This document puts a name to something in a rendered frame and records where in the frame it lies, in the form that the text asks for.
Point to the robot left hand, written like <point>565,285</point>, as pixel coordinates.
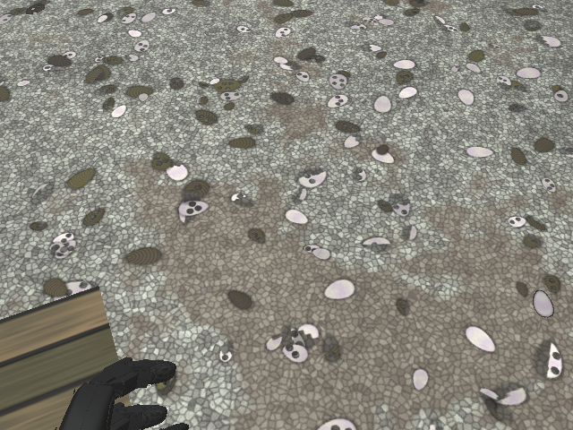
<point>92,406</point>

